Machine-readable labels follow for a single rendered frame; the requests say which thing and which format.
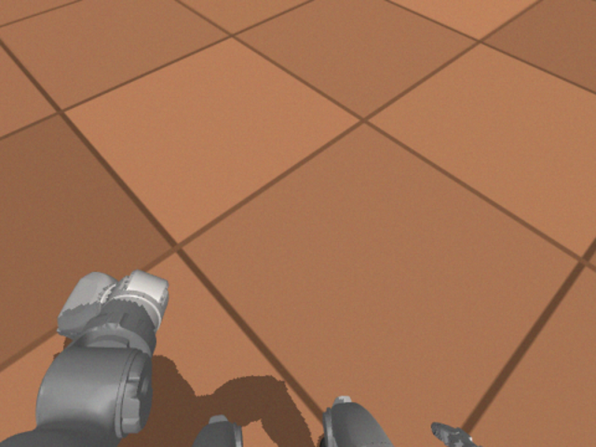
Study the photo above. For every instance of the right robot hand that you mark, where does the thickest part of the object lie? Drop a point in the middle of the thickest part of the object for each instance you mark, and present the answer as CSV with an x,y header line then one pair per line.
x,y
452,437

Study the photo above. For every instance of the left robot hand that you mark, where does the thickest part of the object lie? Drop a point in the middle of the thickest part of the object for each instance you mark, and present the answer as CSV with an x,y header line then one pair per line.
x,y
80,306

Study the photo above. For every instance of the left robot arm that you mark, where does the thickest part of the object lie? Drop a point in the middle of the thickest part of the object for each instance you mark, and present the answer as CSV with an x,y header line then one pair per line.
x,y
99,388

